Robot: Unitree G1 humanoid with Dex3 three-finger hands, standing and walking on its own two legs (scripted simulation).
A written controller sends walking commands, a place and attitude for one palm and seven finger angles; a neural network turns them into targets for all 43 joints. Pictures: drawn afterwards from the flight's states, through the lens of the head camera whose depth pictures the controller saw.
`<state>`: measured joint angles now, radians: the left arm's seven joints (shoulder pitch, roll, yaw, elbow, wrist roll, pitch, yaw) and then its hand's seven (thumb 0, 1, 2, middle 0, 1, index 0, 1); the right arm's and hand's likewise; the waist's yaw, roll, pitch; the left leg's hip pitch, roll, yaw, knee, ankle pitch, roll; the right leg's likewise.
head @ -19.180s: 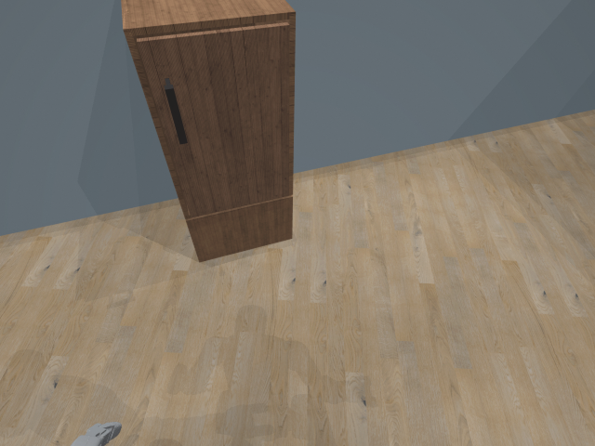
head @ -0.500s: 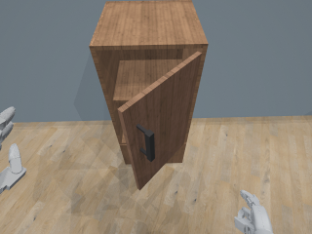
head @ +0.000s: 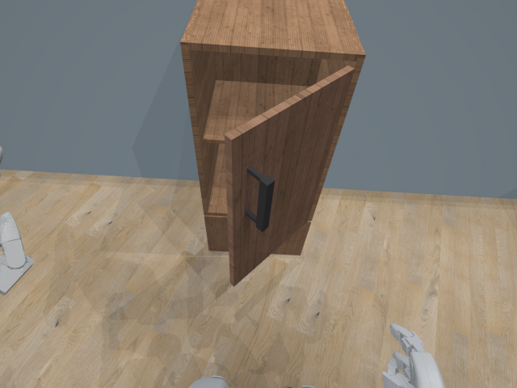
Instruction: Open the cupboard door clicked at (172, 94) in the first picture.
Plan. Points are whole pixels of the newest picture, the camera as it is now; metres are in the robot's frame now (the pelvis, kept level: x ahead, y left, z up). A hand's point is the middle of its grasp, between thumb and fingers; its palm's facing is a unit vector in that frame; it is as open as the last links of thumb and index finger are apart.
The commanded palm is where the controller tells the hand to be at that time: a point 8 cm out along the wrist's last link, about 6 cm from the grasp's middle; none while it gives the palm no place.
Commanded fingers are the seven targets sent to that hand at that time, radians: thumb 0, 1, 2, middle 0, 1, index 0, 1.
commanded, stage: step back with the hand held close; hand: left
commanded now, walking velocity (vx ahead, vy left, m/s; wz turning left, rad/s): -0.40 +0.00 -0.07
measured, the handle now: (257, 200) +0.47 +0.03 -0.04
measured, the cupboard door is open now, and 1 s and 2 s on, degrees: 46 46 46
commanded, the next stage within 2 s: stop stepping back and stand still in 0.70 s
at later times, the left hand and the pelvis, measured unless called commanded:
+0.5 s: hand out of the picture +0.13 +0.27 +0.17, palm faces +0.44 -0.76 -0.49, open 7.4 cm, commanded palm +0.05 +0.31 +0.19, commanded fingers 0.00 0.90 0.90 -0.20 -0.30 -0.20 -0.30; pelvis -0.06 +0.00 +0.00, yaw +5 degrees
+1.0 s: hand out of the picture +0.04 +0.14 +0.18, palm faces +0.18 -0.77 -0.61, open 7.4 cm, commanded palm -0.01 +0.20 +0.19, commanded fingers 0.00 0.90 0.90 -0.20 -0.30 -0.20 -0.30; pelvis -0.19 -0.08 +0.02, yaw -7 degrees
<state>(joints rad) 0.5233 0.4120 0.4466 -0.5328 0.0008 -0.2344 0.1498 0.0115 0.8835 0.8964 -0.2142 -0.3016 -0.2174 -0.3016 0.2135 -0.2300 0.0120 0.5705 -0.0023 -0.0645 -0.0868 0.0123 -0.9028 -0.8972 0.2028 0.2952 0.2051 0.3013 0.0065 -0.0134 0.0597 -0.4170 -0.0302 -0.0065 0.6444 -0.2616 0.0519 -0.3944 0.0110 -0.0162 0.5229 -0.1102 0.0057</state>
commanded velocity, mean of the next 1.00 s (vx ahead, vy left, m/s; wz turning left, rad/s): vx -0.25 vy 0.06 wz -0.10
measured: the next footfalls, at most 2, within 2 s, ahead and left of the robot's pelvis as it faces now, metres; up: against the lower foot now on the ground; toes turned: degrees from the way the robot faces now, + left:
left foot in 0.46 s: -0.02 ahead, +0.10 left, +0.00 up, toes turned +4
right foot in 0.86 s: -0.19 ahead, -0.15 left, +0.00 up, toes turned -11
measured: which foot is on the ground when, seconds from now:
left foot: down 0.00-0.30, up 0.32-0.44, down 0.46-0.86, up 0.88-1.00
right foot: down 0.00-0.46, up 0.48-0.84, down 0.86-1.00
